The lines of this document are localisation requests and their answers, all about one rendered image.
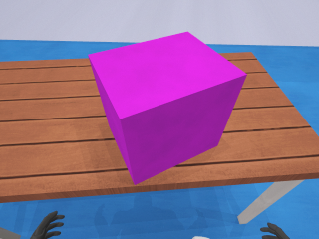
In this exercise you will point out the left robot hand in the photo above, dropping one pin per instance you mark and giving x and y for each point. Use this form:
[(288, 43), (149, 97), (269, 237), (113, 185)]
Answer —
[(42, 230)]

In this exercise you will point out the table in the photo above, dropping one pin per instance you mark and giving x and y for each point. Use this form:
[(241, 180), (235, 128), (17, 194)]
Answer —
[(56, 142)]

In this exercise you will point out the right robot hand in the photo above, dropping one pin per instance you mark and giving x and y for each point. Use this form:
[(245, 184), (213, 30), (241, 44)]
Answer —
[(273, 229)]

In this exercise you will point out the carton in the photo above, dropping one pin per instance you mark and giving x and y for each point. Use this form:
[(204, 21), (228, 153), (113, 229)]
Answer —
[(166, 100)]

